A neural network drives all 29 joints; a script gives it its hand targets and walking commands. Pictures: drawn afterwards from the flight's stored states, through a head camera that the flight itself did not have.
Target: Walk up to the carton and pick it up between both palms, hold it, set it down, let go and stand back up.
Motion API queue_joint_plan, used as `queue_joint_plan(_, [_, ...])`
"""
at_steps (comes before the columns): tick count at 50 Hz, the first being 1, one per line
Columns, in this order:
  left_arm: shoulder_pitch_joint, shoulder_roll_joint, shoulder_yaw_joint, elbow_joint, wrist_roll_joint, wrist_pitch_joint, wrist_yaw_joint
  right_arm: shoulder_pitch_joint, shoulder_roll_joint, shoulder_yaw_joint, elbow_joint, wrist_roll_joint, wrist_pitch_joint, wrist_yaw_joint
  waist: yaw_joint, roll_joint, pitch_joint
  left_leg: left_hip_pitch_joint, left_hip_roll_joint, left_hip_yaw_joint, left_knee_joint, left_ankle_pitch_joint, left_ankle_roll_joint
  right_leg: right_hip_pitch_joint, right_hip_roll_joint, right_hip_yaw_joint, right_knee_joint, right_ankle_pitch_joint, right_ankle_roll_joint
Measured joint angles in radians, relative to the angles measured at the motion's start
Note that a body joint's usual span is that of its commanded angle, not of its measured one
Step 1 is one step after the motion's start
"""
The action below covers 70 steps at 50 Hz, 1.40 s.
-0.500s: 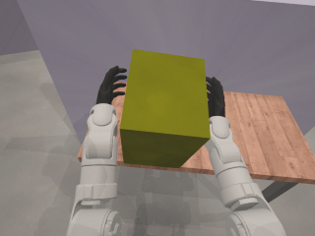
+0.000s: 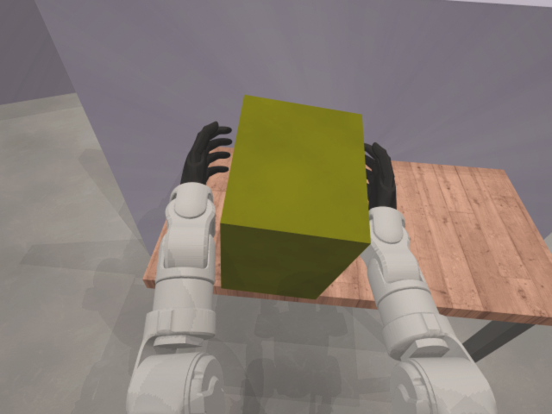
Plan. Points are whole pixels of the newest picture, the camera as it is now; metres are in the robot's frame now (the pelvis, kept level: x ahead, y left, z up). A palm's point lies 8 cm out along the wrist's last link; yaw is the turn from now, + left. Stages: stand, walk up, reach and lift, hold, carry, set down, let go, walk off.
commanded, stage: set down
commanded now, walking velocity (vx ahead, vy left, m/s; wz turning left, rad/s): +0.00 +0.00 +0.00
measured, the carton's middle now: (284, 210) +0.39 -0.01 +0.07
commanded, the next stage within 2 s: none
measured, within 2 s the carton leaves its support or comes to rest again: rests again in 1.56 s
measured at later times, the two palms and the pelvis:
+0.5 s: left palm (207, 186) +0.39 +0.11 +0.12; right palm (379, 203) +0.37 -0.15 +0.10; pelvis +0.00 +0.00 +0.00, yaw +1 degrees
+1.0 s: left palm (212, 190) +0.41 +0.11 +0.09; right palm (373, 203) +0.39 -0.15 +0.08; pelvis +0.01 +0.00 +0.00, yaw +1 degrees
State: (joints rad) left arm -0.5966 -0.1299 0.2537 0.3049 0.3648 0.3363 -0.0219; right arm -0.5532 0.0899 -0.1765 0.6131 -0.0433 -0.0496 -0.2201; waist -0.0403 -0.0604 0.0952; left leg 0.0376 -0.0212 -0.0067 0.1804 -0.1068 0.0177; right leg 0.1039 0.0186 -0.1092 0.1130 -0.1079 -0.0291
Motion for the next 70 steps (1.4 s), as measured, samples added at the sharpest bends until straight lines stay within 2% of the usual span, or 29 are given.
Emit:
queue_joint_plan(10, [-0.041, -0.021, 0.053, 0.106, 0.029, -0.05, 0.001, -0.033, 0.005, -0.067, 0.077, -0.052, -0.017, 0.023, -0.005, 0.009, -0.008, -0.015, 0.001, 0.0, -0.008, 0.006, -0.001, -0.017, 0.001, 0.002, -0.003, 0.004, -0.002])
queue_joint_plan(16, [-0.046, -0.026, 0.087, 0.164, 0.042, -0.11, -0.009, -0.038, 0.017, -0.1, 0.101, -0.089, -0.044, 0.029, -0.002, 0.013, -0.029, -0.034, 0.002, -0.003, -0.014, 0.01, -0.002, -0.038, 0.003, 0.002, -0.006, 0.006, -0.003])
queue_joint_plan(27, [-0.078, -0.031, 0.158, 0.284, 0.064, -0.185, -0.009, -0.078, 0.037, -0.196, 0.18, -0.18, -0.063, 0.052, -0.005, 0.029, -0.056, -0.073, 0.001, -0.016, -0.022, 0.021, -0.005, -0.075, 0.004, -0.006, -0.01, 0.01, -0.007])
queue_joint_plan(35, [-0.108, -0.04, 0.211, 0.365, 0.088, -0.249, -0.014, -0.086, 0.053, -0.266, 0.189, -0.264, -0.083, 0.072, -0.01, 0.045, -0.085, -0.12, 0.0, -0.02, -0.029, 0.029, -0.004, -0.123, 0.004, -0.005, -0.012, 0.016, -0.007])
queue_joint_plan(50, [-0.15, -0.031, 0.284, 0.47, 0.115, -0.333, -0.017, -0.125, 0.075, -0.35, 0.198, -0.364, -0.092, 0.087, -0.005, 0.058, -0.118, -0.184, -0.002, -0.025, -0.047, 0.043, -0.003, -0.19, 0.004, 0.003, -0.023, 0.025, -0.005])
queue_joint_plan(70, [-0.203, -0.019, 0.336, 0.574, 0.156, -0.392, -0.001, -0.161, 0.097, -0.465, 0.205, -0.485, -0.108, 0.117, -0.011, 0.07, -0.175, -0.295, -0.002, -0.028, -0.05, 0.061, -0.004, -0.304, 0.006, 0.017, -0.018, 0.039, -0.006])
